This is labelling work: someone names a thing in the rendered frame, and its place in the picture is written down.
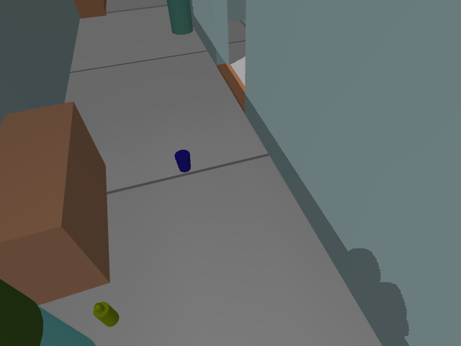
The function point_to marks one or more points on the potted plant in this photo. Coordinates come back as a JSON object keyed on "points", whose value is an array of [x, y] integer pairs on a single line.
{"points": [[24, 323]]}

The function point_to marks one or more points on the bookshelf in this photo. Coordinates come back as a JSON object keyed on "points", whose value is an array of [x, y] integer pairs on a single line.
{"points": [[91, 8]]}

